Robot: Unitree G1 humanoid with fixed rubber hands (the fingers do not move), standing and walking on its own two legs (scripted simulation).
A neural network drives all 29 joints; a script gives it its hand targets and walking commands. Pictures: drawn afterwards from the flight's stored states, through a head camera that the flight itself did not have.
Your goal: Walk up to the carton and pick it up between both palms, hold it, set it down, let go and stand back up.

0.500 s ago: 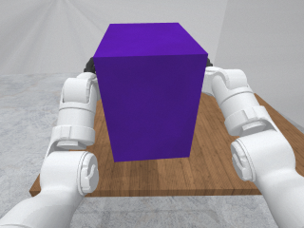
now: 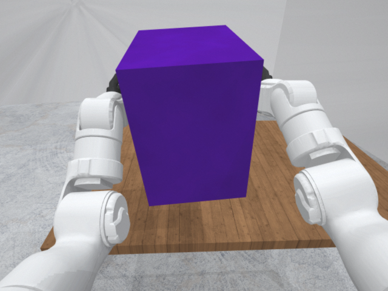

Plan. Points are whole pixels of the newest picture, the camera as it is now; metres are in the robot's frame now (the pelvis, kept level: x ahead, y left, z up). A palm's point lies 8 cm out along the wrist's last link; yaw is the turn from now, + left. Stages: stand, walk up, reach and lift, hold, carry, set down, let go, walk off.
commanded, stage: hold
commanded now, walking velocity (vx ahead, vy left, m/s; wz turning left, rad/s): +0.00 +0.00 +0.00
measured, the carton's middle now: (189, 109) +0.39 +0.00 +0.28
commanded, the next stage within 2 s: set down in 0.22 s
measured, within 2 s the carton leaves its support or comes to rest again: neither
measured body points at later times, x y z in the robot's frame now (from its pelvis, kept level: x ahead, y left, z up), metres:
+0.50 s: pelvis -0.02 +0.00 +0.00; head -0.12 +0.03 +0.44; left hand +0.38 +0.17 +0.32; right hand +0.37 -0.12 +0.34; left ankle +0.04 +0.12 -0.74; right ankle -0.01 -0.13 -0.74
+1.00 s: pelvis +0.01 -0.01 +0.00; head -0.07 +0.03 +0.44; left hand +0.41 +0.17 +0.25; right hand +0.42 -0.12 +0.27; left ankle +0.04 +0.12 -0.74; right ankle -0.01 -0.13 -0.74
